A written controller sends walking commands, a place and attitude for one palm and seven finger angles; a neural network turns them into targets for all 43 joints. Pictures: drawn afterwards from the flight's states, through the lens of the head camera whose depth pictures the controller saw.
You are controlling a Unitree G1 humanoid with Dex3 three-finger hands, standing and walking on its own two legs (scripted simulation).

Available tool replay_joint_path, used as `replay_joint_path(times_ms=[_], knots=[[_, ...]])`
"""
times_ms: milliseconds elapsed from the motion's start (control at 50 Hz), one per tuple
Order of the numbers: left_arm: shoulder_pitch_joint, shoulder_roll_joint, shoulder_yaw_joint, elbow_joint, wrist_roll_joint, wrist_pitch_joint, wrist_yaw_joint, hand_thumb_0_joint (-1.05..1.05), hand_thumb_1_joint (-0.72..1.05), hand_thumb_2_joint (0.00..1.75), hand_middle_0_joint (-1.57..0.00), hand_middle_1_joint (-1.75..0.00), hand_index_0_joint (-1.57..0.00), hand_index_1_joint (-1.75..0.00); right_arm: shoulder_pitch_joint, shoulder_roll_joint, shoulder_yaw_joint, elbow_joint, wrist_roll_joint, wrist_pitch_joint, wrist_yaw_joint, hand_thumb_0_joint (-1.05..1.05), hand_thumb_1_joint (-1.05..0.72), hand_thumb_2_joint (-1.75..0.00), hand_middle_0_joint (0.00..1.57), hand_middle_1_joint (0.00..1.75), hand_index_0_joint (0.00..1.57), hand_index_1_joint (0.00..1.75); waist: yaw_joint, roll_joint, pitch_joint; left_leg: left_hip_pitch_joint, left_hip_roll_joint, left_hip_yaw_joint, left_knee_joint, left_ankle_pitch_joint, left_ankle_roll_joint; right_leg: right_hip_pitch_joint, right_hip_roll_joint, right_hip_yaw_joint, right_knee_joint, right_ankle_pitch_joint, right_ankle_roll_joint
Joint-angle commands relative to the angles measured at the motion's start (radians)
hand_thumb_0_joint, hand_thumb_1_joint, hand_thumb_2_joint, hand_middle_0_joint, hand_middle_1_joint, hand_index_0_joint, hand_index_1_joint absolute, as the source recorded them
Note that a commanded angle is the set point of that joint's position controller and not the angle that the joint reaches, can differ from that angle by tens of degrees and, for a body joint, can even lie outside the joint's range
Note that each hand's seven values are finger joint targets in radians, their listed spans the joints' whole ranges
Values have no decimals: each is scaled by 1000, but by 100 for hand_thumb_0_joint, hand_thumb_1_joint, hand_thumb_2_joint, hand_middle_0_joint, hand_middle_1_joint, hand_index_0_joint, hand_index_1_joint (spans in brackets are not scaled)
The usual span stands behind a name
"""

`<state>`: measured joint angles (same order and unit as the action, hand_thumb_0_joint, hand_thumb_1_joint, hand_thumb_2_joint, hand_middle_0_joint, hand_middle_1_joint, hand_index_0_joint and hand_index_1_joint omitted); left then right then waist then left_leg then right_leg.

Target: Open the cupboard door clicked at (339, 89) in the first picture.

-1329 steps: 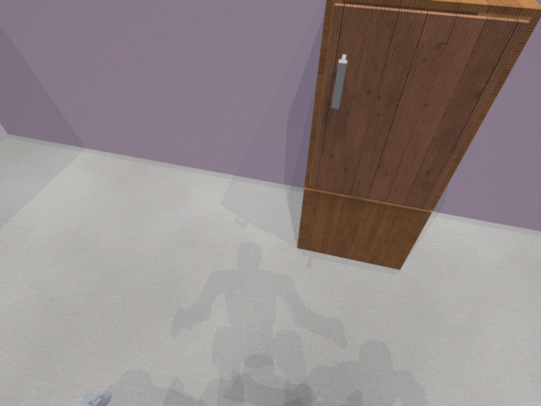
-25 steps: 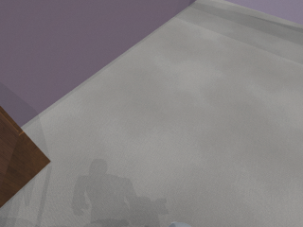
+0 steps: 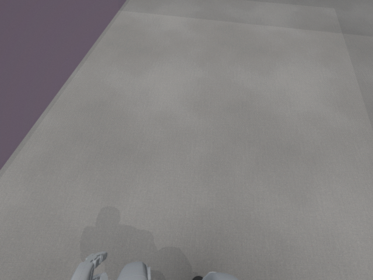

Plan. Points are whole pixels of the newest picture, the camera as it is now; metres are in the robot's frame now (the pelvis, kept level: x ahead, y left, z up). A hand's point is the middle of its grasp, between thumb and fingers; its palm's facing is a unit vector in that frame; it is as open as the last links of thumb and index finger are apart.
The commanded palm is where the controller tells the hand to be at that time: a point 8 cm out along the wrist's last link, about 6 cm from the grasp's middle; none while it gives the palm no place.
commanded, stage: walk to a spot facing it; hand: left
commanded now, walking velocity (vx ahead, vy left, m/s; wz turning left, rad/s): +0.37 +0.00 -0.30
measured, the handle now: out of the picture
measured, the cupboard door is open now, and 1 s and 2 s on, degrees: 41 41 41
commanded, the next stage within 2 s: turn to face it in 0.52 s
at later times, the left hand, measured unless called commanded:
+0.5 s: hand (126, 256) +0.19 +0.16 -0.17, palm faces -0.05 -0.99 -0.16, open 7.4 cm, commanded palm none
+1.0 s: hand (169, 113) +0.64 +0.06 -0.16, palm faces -0.12 -0.98 -0.19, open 7.3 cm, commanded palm none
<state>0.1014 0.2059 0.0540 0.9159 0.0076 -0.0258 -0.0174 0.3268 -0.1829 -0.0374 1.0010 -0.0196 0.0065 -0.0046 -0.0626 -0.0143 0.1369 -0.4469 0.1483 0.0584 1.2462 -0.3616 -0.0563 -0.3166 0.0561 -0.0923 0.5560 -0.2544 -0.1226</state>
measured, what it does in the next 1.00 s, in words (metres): walks ahead: left foot, then right foot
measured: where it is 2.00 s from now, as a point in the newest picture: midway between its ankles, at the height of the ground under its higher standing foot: (210, 198)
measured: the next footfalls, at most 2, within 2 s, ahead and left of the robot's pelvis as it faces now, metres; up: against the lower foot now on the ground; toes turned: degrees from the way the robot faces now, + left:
left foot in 0.46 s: +0.38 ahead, +0.06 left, +0.00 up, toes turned -4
right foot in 0.84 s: +0.55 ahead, -0.22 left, +0.00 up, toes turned -15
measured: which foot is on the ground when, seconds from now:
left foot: up 0.00-0.44, down 0.46-0.86, up 0.88-1.00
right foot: down 0.00-0.44, up 0.46-0.82, down 0.84-1.00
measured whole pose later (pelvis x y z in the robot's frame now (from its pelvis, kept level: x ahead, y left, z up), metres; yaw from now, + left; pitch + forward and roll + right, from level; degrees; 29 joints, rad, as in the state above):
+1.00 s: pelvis +0.48 -0.09 +0.00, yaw -3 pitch +0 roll +0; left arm 0.05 0.17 0.03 0.93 0.02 -0.04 0.02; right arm 0.40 -0.13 -0.03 1.10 0.00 0.04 -0.01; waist -0.09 -0.02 0.10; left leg -0.42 0.06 0.06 1.17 -0.56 -0.04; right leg -0.34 -0.11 -0.19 0.59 -0.25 -0.01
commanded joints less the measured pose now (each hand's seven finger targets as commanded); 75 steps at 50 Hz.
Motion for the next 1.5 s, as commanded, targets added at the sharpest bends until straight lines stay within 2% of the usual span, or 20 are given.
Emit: replay_joint_path(times_ms=[0,280,380,400,420,440,460,520,620,780,820,840,860,960,1120,1140,1160,1200,1300,1480], knots=[[113,134,36,-7,10,-41,18,0,90,90,-20,-30,-20,-30,43,-68,-22,-60,-7,-15,2,0,-90,-90,20,30,20,30,18,-63,-136,-95,3,-37,-123,99,-12,111,-245,266,-341,205,-42],[426,76,10,135,6,-66,51,0,90,90,-20,-30,-20,-30,-389,-60,-16,-166,7,-36,25,0,-90,-90,20,30,20,30,123,-106,-45,-310,-96,18,-389,158,23,490,-240,318,-262,875,29],[386,126,17,150,5,-77,58,0,90,90,-20,-30,-20,-30,-155,-78,-22,-78,2,-55,3,0,-90,-90,20,30,20,30,-15,-93,-153,160,-230,122,-666,157,105,387,-194,231,10,1275,71],[362,117,16,147,0,-78,56,0,90,90,-20,-30,-20,-30,-5,-122,-36,-30,-3,-57,-5,0,-90,-90,20,30,20,30,-79,-65,-218,441,-160,42,-694,262,143,187,-181,231,192,1086,85],[374,71,14,123,-17,-80,46,0,90,90,-20,-30,-20,-30,143,-211,-60,-5,-24,-63,-17,0,-90,-90,20,30,20,30,-126,111,-333,677,118,-326,-694,352,271,-79,-79,175,533,584,113],[388,34,-4,97,-27,-86,37,0,90,90,-20,-30,-20,-30,197,-246,-58,-3,-18,-61,-22,0,-90,-90,20,30,20,30,-85,228,-423,755,349,-634,-853,506,391,-215,18,135,869,-216,101],[325,68,5,91,-9,-77,42,0,90,90,-20,-30,-20,-30,105,-221,-52,-18,-3,-56,-18,0,-90,-90,20,30,20,30,-44,90,-289,593,359,-610,-928,385,393,-268,-57,185,941,-228,76],[262,5,9,92,23,-35,9,0,90,90,-20,-30,-20,-30,1,-72,-11,-25,-7,-86,-25,0,-90,-90,20,30,20,30,45,95,2,217,203,-301,-1034,269,244,-304,-135,159,843,-46,101],[256,-55,1,85,21,2,-7,0,90,90,-20,-30,-20,-30,54,-84,-3,27,1,-102,-26,0,-90,-90,20,30,20,30,92,130,-82,223,75,19,-1008,652,180,-215,-144,73,502,53,127],[132,23,-5,54,12,-19,10,0,90,90,-20,-30,-20,-30,157,-107,2,87,5,-59,-28,0,-90,-90,20,30,20,30,77,134,-111,253,43,-56,-785,843,139,94,-68,-46,25,202,125],[270,136,26,85,15,-36,29,0,90,90,-20,-30,-20,-30,150,-77,1,70,21,-55,-23,0,-90,-90,20,30,20,30,146,-20,-235,3,-40,-14,-499,539,66,473,-273,132,51,777,58],[368,222,47,105,11,-40,35,0,90,90,-20,-30,-20,-30,188,-57,-5,53,29,-49,-25,0,-90,-90,20,30,20,30,168,-203,-355,-102,-158,41,-193,-201,17,610,-549,323,-5,1104,-85],[365,232,43,93,7,-35,42,0,90,90,-20,-30,-20,-30,175,-60,-4,37,32,-42,-29,0,-90,-90,20,30,20,30,165,-241,-394,-93,-117,-39,-8,-346,23,544,-622,342,-79,1044,-139],[58,125,23,-9,14,0,58,0,90,90,-20,-30,-20,-30,84,-4,-7,12,14,21,1,0,-90,-90,20,30,20,30,33,-151,-187,-19,-26,-33,-92,-171,7,77,-465,34,-193,452,11],[29,132,54,-36,15,15,41,0,90,90,-20,-30,-20,-30,61,-68,-36,-50,-1,21,23,0,-90,-90,20,30,20,30,-10,-55,-166,197,-85,80,-640,130,6,-5,-405,-122,18,139,96],[39,99,49,-54,7,26,36,0,90,90,-20,-30,-20,-30,97,-148,-52,-54,-6,11,22,0,-90,-90,20,30,20,30,-28,182,-178,255,12,-107,-788,277,56,-93,-317,-153,205,-49,149],[27,36,32,-94,-2,34,31,0,90,90,-20,-30,-20,-30,117,-261,-79,-68,-14,1,12,0,-90,-90,20,30,20,30,-47,492,-183,311,274,-486,-900,613,211,-314,-178,-123,472,-473,227],[-60,66,27,-135,11,39,31,0,90,90,-20,-30,-20,-30,81,-283,-86,-90,-14,0,-5,0,-90,-90,20,30,20,30,-35,224,-198,257,287,-476,-921,446,277,-320,-182,64,671,-340,193],[35,80,37,-65,14,41,20,0,90,90,-20,-30,-20,-30,-89,-228,-65,-143,-5,-16,-19,0,-90,-90,20,30,20,30,42,186,-222,293,100,-256,-860,557,189,-293,-148,85,630,-129,223],[119,107,26,-69,-1,34,29,0,90,90,-20,-30,-20,-30,-174,-266,-85,-167,-4,20,-1,0,-90,-90,20,30,20,30,66,165,-207,169,57,-330,-809,431,184,48,-62,38,48,-95,202]])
